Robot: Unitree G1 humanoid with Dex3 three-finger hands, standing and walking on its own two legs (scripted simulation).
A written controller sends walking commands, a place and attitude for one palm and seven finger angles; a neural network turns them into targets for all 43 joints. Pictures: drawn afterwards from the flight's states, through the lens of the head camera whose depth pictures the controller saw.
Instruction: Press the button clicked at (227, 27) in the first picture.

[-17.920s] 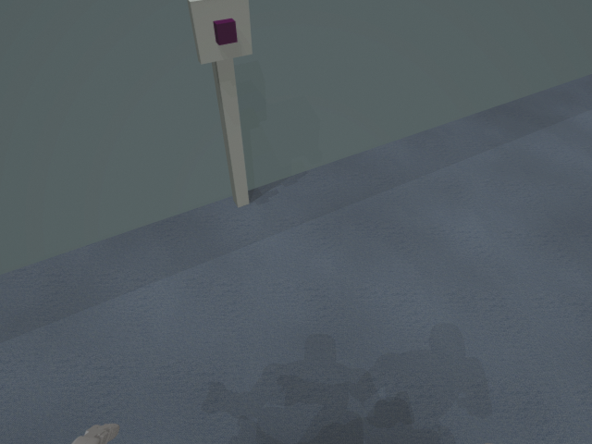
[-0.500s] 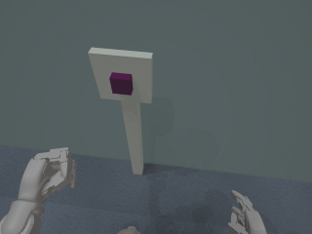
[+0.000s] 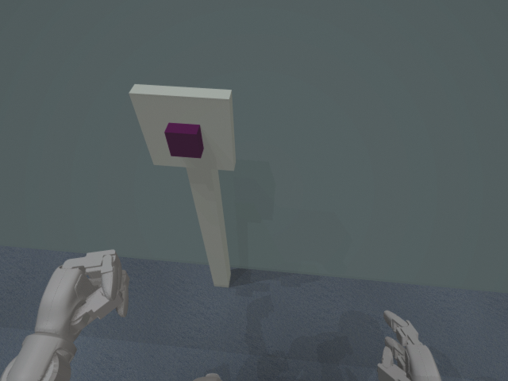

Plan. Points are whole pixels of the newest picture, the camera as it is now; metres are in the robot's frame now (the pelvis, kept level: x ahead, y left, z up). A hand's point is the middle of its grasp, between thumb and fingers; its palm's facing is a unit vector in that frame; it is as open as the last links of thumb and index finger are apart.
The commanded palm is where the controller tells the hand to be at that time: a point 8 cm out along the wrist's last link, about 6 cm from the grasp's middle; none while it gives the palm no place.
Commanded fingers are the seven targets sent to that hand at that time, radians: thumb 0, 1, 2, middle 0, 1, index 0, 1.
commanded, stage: aim a knuckle at the button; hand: left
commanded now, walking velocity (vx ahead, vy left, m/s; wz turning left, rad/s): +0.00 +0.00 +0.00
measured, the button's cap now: (185, 139) +0.53 +0.17 +0.08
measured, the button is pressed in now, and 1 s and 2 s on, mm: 0 0 0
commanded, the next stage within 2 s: none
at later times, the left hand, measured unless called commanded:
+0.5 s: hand (151, 242) +0.31 +0.18 +0.06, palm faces -0.05 -1.00 -0.03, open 3.1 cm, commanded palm +0.29 +0.24 +0.06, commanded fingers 0.00 0.90 0.90 -1.30 -1.50 -1.30 -1.50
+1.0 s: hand (173, 207) +0.38 +0.16 +0.05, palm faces -0.04 -1.00 -0.02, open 3.1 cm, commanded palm +0.37 +0.21 +0.05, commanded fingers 0.00 0.90 0.90 -1.30 -1.50 -1.30 -1.50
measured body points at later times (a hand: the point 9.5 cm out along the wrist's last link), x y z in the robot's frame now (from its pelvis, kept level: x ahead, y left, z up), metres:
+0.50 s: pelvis +0.01 +0.00 +0.00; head +0.05 -0.01 +0.45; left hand +0.31 +0.23 +0.06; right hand +0.15 -0.25 -0.09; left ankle +0.04 +0.11 -0.70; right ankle -0.01 -0.10 -0.70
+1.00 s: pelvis +0.00 +0.00 -0.01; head +0.06 +0.00 +0.44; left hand +0.38 +0.22 +0.06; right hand +0.11 -0.25 -0.11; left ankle +0.04 +0.11 -0.70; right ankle -0.01 -0.10 -0.70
